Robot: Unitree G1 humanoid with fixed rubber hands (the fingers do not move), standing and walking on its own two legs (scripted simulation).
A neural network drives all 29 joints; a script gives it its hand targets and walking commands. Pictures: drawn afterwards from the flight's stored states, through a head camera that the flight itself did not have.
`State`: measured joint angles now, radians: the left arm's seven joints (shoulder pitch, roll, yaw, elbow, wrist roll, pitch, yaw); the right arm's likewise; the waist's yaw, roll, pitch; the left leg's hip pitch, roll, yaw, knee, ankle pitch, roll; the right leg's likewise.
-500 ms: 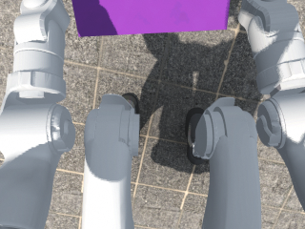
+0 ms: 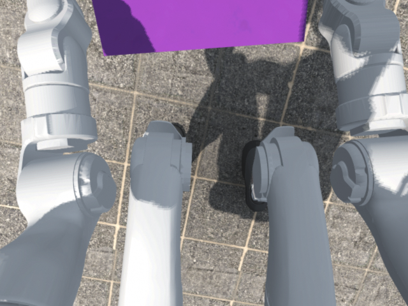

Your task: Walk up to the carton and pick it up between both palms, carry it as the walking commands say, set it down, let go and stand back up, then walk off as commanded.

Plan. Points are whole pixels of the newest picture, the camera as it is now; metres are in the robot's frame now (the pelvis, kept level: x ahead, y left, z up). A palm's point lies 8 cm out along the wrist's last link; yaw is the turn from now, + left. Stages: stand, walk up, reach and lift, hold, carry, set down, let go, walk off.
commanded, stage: reach and lift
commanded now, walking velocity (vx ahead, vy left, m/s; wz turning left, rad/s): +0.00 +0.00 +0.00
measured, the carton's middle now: out of the picture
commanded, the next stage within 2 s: none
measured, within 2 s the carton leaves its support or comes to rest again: neither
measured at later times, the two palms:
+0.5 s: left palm out of the picture +0.51 +0.24 -0.05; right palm out of the picture +0.54 -0.13 -0.06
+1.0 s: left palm out of the picture +0.49 +0.24 +0.02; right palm out of the picture +0.53 -0.13 +0.02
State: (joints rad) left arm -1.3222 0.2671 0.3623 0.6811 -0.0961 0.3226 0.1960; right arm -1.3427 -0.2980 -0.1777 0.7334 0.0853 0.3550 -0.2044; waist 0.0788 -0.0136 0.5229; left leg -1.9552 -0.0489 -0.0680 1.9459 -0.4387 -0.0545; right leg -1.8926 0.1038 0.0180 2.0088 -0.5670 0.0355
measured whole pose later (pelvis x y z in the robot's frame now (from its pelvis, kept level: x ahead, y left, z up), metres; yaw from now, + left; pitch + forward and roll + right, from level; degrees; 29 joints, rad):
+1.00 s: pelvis -0.01 +0.00 +0.10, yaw +1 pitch +19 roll -1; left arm -1.17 0.16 0.42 0.50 0.00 0.41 0.19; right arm -1.22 -0.22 -0.28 0.61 -0.02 0.43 -0.14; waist 0.07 0.00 0.52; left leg -1.55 -0.08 -0.10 1.61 -0.39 -0.06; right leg -1.49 0.12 0.04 1.66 -0.50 0.04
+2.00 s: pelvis +0.10 +0.00 +0.27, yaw +1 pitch +26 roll +1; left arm -0.55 -0.07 0.50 0.59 0.25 0.33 -0.04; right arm -0.60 -0.02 -0.41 0.69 -0.28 0.35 0.03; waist 0.05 -0.03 -0.19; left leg -1.05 -0.06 -0.08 0.88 -0.28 -0.03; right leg -1.02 0.08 0.12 0.95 -0.38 0.01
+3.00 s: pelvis +0.13 -0.01 +0.34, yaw +2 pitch +4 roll +0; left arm -0.30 -0.09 0.40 0.40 0.26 0.58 -0.07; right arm -0.33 0.04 -0.33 0.49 -0.26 0.54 0.03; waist 0.06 -0.02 -0.17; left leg -0.30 -0.02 -0.10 0.36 -0.13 -0.03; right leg -0.26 0.06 0.11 0.41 -0.21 -0.02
